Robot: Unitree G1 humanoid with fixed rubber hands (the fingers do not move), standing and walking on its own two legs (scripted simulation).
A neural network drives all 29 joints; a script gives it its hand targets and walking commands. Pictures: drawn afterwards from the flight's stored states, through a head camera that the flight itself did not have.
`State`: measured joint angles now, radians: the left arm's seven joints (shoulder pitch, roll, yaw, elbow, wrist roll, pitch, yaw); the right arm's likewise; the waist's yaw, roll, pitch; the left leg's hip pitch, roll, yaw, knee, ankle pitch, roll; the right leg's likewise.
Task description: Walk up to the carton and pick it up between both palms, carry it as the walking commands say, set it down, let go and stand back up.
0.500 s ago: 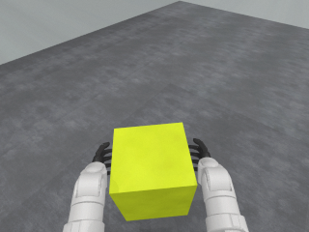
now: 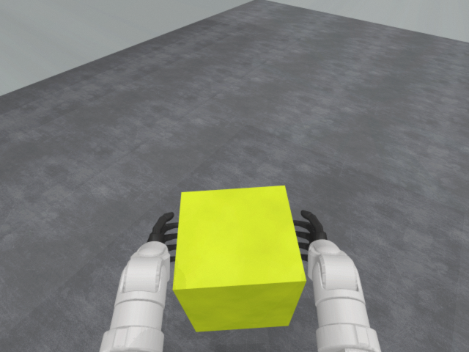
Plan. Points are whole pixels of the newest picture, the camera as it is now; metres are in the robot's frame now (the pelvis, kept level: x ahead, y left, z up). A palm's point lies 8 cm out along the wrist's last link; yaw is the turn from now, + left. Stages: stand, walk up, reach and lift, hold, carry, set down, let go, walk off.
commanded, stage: carry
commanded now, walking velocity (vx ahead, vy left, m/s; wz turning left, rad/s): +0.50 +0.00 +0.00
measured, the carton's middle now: (238, 262) +0.30 -0.01 -0.05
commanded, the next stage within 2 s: none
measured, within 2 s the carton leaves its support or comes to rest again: neither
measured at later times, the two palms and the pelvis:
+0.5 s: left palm (201, 178) +0.41 +0.06 +0.08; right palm (352, 184) +0.38 -0.23 +0.10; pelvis +0.14 -0.05 -0.01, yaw -6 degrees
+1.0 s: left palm (223, 113) +0.69 +0.01 +0.05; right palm (329, 129) +0.63 -0.27 +0.05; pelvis +0.43 -0.07 -0.02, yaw -12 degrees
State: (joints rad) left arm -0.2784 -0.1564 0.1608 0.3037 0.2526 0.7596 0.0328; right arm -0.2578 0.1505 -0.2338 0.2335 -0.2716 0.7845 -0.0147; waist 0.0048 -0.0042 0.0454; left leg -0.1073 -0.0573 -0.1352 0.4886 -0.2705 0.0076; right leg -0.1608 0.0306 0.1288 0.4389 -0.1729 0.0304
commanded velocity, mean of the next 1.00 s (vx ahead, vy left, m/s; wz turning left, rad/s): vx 0.50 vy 0.00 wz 0.00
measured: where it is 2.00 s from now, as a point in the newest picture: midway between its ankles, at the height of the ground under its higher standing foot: (255, 207)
